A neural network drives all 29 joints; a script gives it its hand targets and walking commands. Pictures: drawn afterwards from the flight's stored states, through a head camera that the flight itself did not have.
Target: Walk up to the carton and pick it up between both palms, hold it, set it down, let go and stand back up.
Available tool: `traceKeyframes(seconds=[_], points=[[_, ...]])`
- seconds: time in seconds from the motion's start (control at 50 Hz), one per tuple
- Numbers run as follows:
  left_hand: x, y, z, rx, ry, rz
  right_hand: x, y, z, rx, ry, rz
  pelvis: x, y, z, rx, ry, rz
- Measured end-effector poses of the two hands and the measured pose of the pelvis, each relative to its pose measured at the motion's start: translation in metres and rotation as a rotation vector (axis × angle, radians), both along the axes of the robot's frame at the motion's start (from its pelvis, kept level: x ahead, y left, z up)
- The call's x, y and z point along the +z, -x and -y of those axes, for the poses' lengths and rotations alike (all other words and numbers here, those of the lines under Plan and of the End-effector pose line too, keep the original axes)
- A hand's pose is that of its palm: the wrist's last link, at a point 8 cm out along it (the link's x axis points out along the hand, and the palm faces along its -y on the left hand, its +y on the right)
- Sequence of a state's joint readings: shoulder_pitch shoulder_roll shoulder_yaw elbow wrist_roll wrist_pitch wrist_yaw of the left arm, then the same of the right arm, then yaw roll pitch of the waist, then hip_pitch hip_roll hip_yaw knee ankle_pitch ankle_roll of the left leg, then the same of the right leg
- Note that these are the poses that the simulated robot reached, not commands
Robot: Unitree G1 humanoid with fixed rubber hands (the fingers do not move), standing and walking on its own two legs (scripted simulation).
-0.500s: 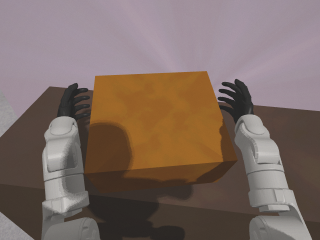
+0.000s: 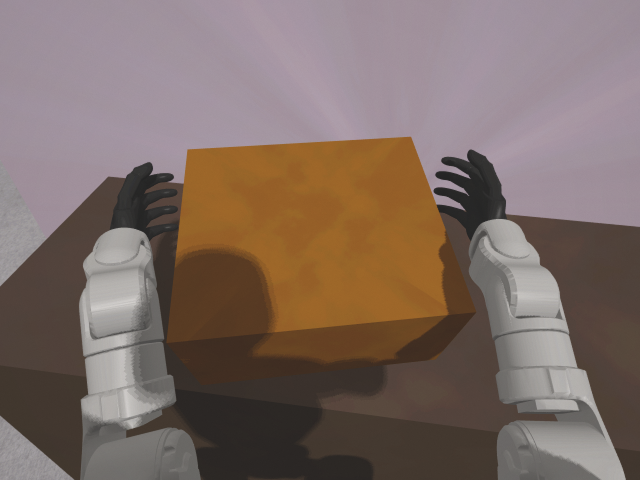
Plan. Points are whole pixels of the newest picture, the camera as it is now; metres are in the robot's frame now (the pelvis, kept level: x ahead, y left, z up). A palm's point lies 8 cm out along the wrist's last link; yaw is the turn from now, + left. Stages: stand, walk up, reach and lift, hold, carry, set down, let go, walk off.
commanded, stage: hold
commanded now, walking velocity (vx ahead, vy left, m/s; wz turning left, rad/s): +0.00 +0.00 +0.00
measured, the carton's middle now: (311, 254) +0.39 +0.00 +0.10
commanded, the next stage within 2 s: none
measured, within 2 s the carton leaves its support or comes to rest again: neither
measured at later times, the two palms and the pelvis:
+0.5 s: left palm (129, 239) +0.33 +0.21 +0.19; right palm (481, 220) +0.34 -0.19 +0.20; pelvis +0.00 +0.00 +0.00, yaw +0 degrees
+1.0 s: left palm (128, 237) +0.34 +0.21 +0.18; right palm (477, 216) +0.35 -0.19 +0.20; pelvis +0.00 +0.00 +0.00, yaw +1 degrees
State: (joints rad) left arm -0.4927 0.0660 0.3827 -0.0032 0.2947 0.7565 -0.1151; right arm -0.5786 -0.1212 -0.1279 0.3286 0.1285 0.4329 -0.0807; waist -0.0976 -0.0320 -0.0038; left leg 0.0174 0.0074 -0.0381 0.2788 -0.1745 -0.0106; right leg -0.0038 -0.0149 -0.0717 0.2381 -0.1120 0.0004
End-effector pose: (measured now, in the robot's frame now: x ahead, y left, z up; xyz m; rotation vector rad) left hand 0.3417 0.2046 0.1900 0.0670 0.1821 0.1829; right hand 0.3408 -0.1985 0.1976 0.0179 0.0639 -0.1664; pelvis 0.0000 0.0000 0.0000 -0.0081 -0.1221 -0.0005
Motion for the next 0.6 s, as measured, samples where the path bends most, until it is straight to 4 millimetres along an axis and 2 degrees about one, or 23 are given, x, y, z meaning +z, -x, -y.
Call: traceKeyframes(seconds=[0.3,0.6], points=[[-0.0040,0.0014,-0.0005,0.004,-0.002,0.005,-0.0009,0.0000,-0.0011,0.000,0.008,0.005,0.0001,-0.0048,-0.0008,0.002,0.003,0.003],[-0.0029,0.0084,-0.0032,0.014,0.009,0.009,0.0005,0.0030,-0.0037,0.008,0.003,0.010,0.0001,0.0002,-0.0022,0.004,0.001,0.003]])
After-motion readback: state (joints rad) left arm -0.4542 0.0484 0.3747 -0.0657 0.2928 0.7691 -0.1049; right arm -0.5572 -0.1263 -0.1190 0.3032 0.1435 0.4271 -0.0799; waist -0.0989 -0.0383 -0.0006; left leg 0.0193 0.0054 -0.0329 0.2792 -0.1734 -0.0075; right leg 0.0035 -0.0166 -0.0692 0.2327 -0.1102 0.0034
